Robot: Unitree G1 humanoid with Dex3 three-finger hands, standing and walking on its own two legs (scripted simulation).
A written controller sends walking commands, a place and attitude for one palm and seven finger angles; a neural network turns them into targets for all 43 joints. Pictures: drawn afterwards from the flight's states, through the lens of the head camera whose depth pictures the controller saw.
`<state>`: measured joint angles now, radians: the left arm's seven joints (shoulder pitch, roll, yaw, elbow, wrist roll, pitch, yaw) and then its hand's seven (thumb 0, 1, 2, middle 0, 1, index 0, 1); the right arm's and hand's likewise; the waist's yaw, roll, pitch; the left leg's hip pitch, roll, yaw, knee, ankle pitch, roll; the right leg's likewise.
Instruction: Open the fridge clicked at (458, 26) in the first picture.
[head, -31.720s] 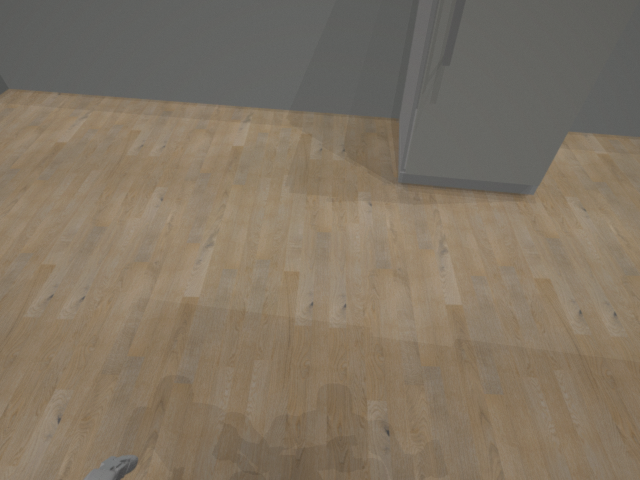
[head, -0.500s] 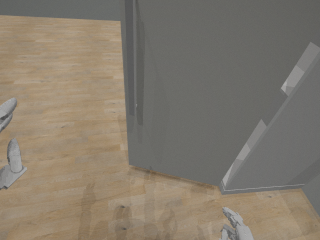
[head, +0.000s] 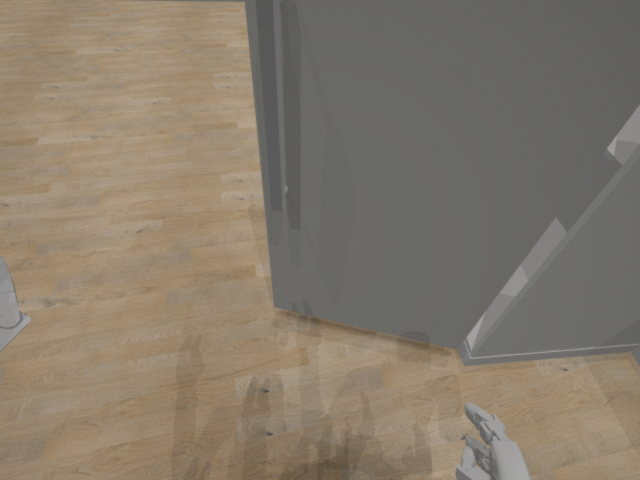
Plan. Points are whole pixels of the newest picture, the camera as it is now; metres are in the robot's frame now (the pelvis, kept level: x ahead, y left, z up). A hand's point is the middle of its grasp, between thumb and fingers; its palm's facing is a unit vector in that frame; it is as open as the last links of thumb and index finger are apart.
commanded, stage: stop stepping back and stand still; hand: left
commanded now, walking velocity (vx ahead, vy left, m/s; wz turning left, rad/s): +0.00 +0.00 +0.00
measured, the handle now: (277, 104) +0.68 +0.11 +0.10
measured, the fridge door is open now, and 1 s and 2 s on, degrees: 71 71 71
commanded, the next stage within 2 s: let the arm hang, fingers relaxed in 0.92 s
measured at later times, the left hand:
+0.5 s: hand out of the picture +0.20 +0.29 +0.17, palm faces +0.40 -0.79 -0.46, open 7.4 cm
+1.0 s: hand out of the picture +0.18 +0.29 +0.16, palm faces +0.42 -0.79 -0.44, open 7.4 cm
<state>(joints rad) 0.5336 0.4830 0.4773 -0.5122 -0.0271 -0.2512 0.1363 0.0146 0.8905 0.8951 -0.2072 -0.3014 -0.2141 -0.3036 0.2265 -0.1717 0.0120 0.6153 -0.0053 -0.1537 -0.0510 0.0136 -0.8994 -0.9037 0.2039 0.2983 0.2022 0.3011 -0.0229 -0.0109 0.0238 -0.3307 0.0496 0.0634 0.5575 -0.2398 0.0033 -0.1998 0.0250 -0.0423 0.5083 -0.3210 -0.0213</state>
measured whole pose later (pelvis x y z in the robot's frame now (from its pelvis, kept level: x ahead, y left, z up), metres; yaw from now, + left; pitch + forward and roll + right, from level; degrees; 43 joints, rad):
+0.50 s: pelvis +0.00 +0.02 +0.01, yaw -1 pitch +1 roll -1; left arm 0.54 0.44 0.43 -0.47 -0.04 -0.22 0.14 0.01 0.89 0.89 -0.21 -0.30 -0.22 -0.30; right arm 0.19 -0.20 0.01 0.59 0.00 -0.12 -0.08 0.01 -0.90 -0.90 0.20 0.30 0.20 0.30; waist -0.01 -0.02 -0.02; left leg -0.31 0.03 0.09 0.49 -0.21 0.03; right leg -0.18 0.01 -0.02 0.43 -0.27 0.01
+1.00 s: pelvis -0.02 +0.03 +0.01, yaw +0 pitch +0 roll -2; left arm 0.51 0.39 0.39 -0.41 -0.02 -0.20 0.14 0.01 0.89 0.90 -0.21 -0.30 -0.21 -0.30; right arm 0.23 -0.20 0.02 0.63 -0.01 -0.13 -0.08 0.01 -0.90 -0.90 0.21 0.30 0.20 0.30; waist 0.00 0.01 -0.02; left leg -0.31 0.03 0.07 0.46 -0.16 0.04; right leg -0.17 0.01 -0.04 0.39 -0.22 0.01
